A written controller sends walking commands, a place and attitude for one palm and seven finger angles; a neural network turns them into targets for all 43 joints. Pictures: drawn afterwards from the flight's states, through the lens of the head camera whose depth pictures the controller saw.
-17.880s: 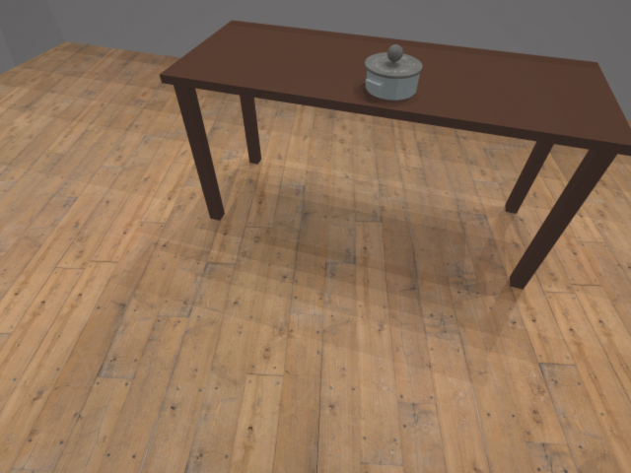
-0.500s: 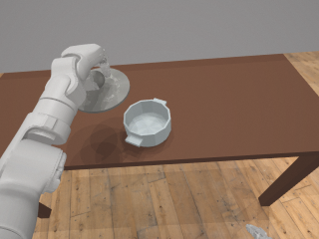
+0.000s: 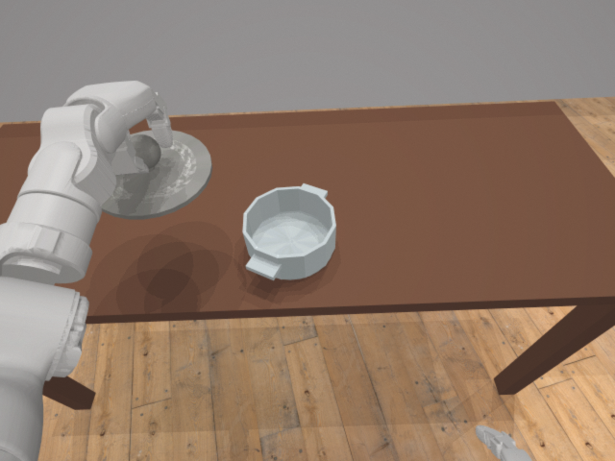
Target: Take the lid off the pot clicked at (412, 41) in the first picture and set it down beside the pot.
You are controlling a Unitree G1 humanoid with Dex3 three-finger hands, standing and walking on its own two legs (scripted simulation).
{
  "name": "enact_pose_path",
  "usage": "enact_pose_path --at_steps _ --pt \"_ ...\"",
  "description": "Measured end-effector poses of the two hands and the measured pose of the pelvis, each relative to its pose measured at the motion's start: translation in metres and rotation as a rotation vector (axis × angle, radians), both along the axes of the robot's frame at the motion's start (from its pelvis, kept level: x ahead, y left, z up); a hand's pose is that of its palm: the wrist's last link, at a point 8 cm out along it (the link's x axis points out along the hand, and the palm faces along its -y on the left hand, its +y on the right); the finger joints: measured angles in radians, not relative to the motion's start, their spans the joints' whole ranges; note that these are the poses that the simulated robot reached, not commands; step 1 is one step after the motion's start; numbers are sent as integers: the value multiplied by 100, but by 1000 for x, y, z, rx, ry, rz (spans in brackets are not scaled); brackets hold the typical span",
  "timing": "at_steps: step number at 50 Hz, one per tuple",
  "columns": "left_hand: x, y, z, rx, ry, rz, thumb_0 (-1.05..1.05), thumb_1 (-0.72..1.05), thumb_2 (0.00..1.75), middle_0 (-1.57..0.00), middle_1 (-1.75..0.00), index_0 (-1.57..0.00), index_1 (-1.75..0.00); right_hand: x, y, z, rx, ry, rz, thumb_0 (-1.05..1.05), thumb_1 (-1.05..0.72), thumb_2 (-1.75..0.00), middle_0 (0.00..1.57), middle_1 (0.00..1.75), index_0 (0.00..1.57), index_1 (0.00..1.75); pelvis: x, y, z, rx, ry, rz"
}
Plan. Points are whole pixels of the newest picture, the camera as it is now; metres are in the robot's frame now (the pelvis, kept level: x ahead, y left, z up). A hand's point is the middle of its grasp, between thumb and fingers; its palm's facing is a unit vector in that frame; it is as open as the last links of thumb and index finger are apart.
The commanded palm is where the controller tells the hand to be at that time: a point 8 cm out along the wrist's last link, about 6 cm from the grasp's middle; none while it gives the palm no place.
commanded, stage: move the lid sideways beside the pot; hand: left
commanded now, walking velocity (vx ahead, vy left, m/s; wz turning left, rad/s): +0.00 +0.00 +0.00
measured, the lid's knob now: (142, 152) +0.48 +0.23 +0.15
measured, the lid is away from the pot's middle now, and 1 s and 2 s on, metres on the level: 0.19 0.23 0.23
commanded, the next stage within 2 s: lower the lid onto the table in 0.56 s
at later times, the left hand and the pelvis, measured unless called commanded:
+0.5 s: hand (96, 141) +0.46 +0.27 +0.18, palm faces -0.28 -0.03 -0.96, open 7.5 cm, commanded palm +0.45 +0.27 +0.25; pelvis +0.01 +0.01 +0.00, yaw +0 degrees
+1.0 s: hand (101, 167) +0.44 +0.27 +0.16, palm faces -0.31 -0.02 -0.95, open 7.5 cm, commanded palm +0.44 +0.27 +0.23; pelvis +0.00 +0.01 +0.00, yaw +1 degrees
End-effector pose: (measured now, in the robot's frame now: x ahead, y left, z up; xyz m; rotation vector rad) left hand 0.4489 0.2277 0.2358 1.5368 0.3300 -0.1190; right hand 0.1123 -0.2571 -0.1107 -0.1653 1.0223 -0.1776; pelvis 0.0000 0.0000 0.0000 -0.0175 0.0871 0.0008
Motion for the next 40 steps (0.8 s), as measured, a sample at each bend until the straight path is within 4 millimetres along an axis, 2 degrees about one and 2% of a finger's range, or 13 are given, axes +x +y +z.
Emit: enact_pose_path --at_steps 7,24,30,40 --pt "1 17 -1 4 19 15 0 23 73 -69 -93 -69 -93 -2 2 0 -13 25 5 1 -90 -89 20 30 20 30 0 2 0 -3 10 9" --pt "12 43 4 15 2 15 -1 23 73 -69 -93 -69 -93 -30 3 -6 -18 123 -42 1 -90 -89 20 30 20 30 7 11 0 -10 31 2" --pt "5 50 4 7 3 18 0 23 73 -69 -93 -69 -93 -24 5 -6 -11 120 -32 1 -90 -89 20 30 20 30 8 13 0 -12 28 5" --pt "-8 48 0 4 6 2 0 23 73 -69 -93 -69 -93 4 14 -2 1 60 24 1 -90 -89 20 30 20 30 4 14 0 -12 21 23"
